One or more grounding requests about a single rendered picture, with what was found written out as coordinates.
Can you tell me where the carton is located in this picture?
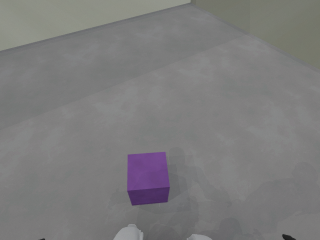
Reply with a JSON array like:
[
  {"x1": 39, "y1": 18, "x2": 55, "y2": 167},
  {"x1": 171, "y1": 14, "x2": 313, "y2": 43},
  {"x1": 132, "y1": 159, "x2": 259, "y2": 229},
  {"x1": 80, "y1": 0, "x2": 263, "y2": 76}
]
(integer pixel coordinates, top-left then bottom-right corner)
[{"x1": 127, "y1": 152, "x2": 170, "y2": 206}]

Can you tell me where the robot left shin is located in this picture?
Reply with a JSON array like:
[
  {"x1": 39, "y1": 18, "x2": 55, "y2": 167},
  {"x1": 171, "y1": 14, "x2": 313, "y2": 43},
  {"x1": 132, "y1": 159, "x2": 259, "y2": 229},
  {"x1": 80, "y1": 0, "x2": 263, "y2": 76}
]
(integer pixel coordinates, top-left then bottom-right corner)
[{"x1": 127, "y1": 224, "x2": 137, "y2": 228}]

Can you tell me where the robot left thigh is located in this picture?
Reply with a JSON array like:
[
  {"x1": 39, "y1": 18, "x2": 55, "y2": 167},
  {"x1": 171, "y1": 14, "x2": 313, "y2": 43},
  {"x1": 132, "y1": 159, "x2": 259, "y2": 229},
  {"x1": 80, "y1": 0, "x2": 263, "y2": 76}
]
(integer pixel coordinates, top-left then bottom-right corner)
[{"x1": 113, "y1": 227, "x2": 143, "y2": 240}]

